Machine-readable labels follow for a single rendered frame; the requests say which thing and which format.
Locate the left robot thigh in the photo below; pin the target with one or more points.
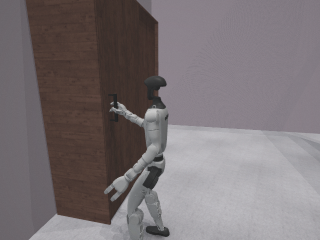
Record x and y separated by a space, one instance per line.
147 179

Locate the left robot hand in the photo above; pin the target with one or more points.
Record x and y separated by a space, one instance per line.
120 185

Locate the right robot hand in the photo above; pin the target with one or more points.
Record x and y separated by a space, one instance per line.
121 108

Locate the left robot upper arm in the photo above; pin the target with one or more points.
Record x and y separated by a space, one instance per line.
152 120

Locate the robot right forearm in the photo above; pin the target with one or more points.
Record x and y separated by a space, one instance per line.
134 118

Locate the robot left forearm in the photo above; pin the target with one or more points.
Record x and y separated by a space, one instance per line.
146 159

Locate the wardrobe door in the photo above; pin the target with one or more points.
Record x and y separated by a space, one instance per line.
119 60
147 65

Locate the robot torso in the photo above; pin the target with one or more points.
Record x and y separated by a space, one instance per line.
159 160

